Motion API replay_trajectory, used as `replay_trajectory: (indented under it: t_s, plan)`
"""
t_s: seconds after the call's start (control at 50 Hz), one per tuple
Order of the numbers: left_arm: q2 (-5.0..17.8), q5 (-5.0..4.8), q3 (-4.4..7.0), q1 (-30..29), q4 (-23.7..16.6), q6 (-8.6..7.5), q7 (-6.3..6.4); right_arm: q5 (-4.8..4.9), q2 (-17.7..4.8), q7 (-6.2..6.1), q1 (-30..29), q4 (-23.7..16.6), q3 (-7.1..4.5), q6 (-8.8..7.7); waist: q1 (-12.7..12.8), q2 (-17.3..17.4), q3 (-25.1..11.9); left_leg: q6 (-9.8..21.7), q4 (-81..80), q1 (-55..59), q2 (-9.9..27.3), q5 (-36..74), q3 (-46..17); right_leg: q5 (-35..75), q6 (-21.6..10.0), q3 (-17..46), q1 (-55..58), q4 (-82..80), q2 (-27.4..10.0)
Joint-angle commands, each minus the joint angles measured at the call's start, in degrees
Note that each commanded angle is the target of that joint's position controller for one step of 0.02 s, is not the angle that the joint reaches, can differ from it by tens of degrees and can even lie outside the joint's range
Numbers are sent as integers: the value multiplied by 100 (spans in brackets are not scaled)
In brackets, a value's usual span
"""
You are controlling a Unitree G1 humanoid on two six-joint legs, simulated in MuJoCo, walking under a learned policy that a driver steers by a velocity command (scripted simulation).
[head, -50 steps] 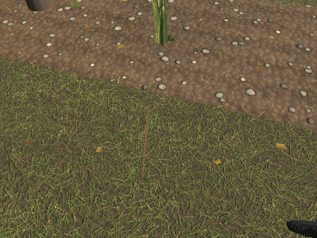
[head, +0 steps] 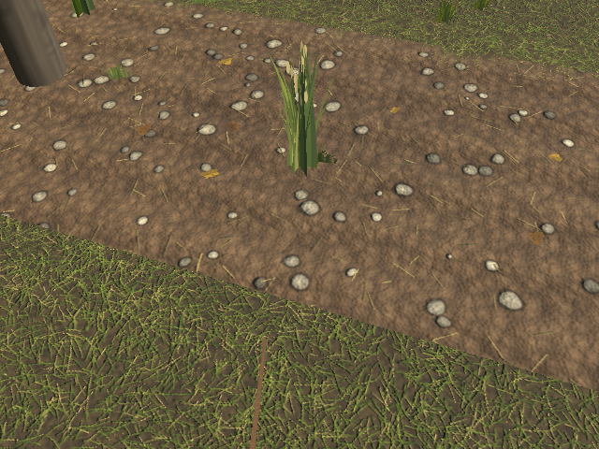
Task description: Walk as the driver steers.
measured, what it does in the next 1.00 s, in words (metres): goes down, turning right: left foot, then right foot 0.15 m lower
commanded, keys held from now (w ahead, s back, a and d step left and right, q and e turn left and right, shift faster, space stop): w+e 0.58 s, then e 0.26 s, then no key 0.16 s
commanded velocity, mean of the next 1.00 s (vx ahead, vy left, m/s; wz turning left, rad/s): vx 0.39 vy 0.00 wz -0.48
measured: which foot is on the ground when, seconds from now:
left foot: up 0.00-0.04, down 0.06-0.56, up 0.58-0.92, down 0.94-1.00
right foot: down 0.00-0.06, up 0.08-0.54, down 0.56-0.96, up 0.98-1.00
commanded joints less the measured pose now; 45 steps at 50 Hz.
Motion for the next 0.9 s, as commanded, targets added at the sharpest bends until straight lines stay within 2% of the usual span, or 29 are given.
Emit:
replay_trajectory:
  t_s: [0.02,0.06,0.08,0.1,0.12,0.14,0.16,0.18,0.2,0.24,0.26,0.32,0.38,0.46,0.5,0.52,0.56,0.58,0.6,0.62,0.64,0.66,0.68,0.7,0.72,0.76,0.8,0.86,0.9]
  plan:
    - [816,-8,179,-146,-421,17,3,52,-548,125,-76,-365,-176,-201,-395,-777,141,118,-208,506,-193,-751,197,2495,-1139,1191,-253,295,-1509]
    - [796,-131,162,-640,-614,5,30,37,-810,127,1447,132,-343,-303,-1282,-655,-391,246,-861,2754,-500,-419,555,3521,-836,934,-1139,1986,-1010]
    - [516,-129,85,-473,-742,-50,55,-50,-1277,98,2270,272,-474,-333,-1510,86,-873,726,-1258,4073,449,-546,-530,2271,-454,707,-2241,3870,-514]
    - [98,-60,17,369,-626,-91,79,46,-1257,99,2015,162,-384,-316,-830,1321,-914,1296,-1508,4542,1489,-311,-2103,-1509,-209,677,-3608,5436,-37]
    - [342,-275,68,366,-742,-128,92,170,-1205,138,2185,266,-391,-295,-868,1640,-740,1736,-2378,4377,1913,-776,-3238,-1435,-230,883,-4485,5885,17]
    - [680,-345,170,-270,-924,-54,147,194,-919,166,1928,266,-328,-300,-878,807,-199,1665,-2461,3953,1894,-1212,-2923,-1031,-263,834,-4887,6051,-321]
    - [723,-254,192,-690,-1070,74,193,98,-643,190,1513,192,-238,-301,-828,229,121,1511,-2561,3243,1716,-981,-2232,-722,-281,854,-4639,5709,-482]
    - [598,-185,183,-656,-1101,184,189,41,-650,198,1180,190,-237,-321,-582,335,271,1496,-2580,2685,1716,-678,-1920,-520,-217,933,-4286,5462,-698]
    - [509,-129,166,-627,-1123,253,136,75,-571,141,938,216,-217,-333,-398,303,422,1301,-2628,2316,1590,-664,-1478,-402,-188,1021,-4072,4936,-875]
    - [395,-63,156,-656,-1102,276,38,-39,-674,22,907,270,-266,-392,-403,95,305,1167,-2599,2233,1390,-246,-802,592,-164,814,-3870,4626,-849]
    - [535,-166,230,-886,-1144,202,-20,-4,-573,-70,896,245,-237,-440,-388,97,414,853,-2509,2452,1122,-685,-334,1414,-204,1021,-4059,3838,-868]
    - [228,-34,147,-1494,-1319,106,-215,2,-632,-300,1183,340,-244,-395,-621,142,333,557,-2307,1913,646,-1074,681,3731,-169,389,-3036,2065,-435]
    - [81,-130,110,-1928,-1432,161,-423,14,-578,-381,1608,433,-223,-310,-851,186,452,447,-1778,1751,790,-1678,944,4624,-243,220,-2493,1480,-311]
    - [72,-142,36,-2588,-1565,225,-537,97,-519,-329,2068,400,-186,-154,-1154,68,813,319,-744,2676,1083,-1906,803,4254,-304,267,-3184,889,-460]
    - [96,-126,26,-2380,-1395,211,-534,114,-571,-340,2108,362,-182,-56,-1061,-95,883,233,-56,3009,1223,-1393,745,3926,-325,265,-3155,439,-634]
    - [225,-50,84,-1869,-1189,202,-503,121,-664,-323,2034,352,-201,-30,-821,-110,722,191,659,2952,1164,-596,857,3739,-389,73,-2571,274,-555]
    - [721,56,393,-48,-579,196,-341,113,-914,-262,2003,456,-289,-87,282,-635,-281,34,3628,1635,531,78,1338,4413,-918,-269,629,-106,-267]
    - [1271,86,414,255,-416,172,-311,-123,-431,-210,2408,211,-196,-193,27,-1719,-678,-203,6231,-1112,-61,-4602,1186,6769,-1287,541,2977,1770,-905]
    - [1516,17,403,500,-614,125,-297,-34,-694,-130,2593,-155,-66,-361,102,-1897,-2130,-317,6668,-1787,-68,-4572,34,7318,-2160,2012,4142,2321,-1761]
    - [1560,4,462,555,-697,180,-246,166,-839,-122,1971,-561,-53,-430,357,-1580,-2548,-434,6541,-2321,-104,-4370,-280,5553,-2615,3043,4200,1408,-2159]
    - [1575,5,433,418,-603,230,-141,310,-704,-166,1530,-775,24,-459,129,-1028,-2397,-420,6485,-2921,6,-3884,-335,3204,-2556,3767,3808,696,-2307]
    - [910,-8,206,-696,-970,196,-118,134,-932,-331,1162,-604,-77,-400,-131,537,-1472,-267,5000,-2436,154,-2409,-309,2459,-1925,3373,2146,104,-2081]
    - [1125,117,236,-1256,-1146,104,-83,151,-891,-411,1454,-619,-82,-286,-628,-226,-1217,-406,4808,-1965,175,-2221,-539,3248,-2264,4075,1013,230,-2501]
    - [913,61,178,-1626,-1153,73,-81,-24,-887,-482,1543,-504,-109,-118,-847,116,-562,-667,3938,-1272,319,-2150,-537,4269,-2057,3327,-311,202,-2135]
    - [807,27,160,-1685,-1134,85,-61,-144,-902,-494,1548,-525,-161,-60,-930,-50,-270,-717,3011,-719,368,-2194,-487,4484,-1842,2669,-1036,247,-1724]
    - [867,8,193,-1635,-1062,77,71,-179,-647,-500,1050,-711,-120,-95,-756,-290,-256,-678,1298,93,77,-1538,-172,5032,-1469,1866,-1713,302,-954]
    - [894,-46,220,-1398,-932,212,236,-130,-347,-423,769,-744,-40,-132,-575,-601,-723,-642,194,923,-354,-479,-11,4972,-1167,1430,-1641,453,-542]
    - [749,-91,196,-1151,-821,384,302,-65,-390,-343,425,-877,-67,-45,-446,-613,-768,-578,-473,1074,-605,-266,-99,4117,-920,1770,-1233,695,-607]
    - [591,-110,153,-1182,-824,407,292,-110,-471,-302,344,-971,-115,-35,-502,-686,-613,-384,-952,1215,-577,-219,-188,3427,-766,2092,-1033,959,-666]
Keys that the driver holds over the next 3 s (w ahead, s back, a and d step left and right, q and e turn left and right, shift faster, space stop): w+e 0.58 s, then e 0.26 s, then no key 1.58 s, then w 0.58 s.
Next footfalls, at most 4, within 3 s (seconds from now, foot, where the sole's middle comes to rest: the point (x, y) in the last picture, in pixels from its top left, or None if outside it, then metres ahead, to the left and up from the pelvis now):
0.06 left None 0.14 0.16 -0.78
0.56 right None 0.43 -0.15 -0.92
0.94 left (363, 405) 0.68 -0.06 -0.92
1.22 right None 0.47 -0.22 -0.92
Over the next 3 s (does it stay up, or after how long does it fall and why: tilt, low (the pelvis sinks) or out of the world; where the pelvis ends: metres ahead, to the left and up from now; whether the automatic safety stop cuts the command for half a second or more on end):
stays up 0.72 -0.17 -0.14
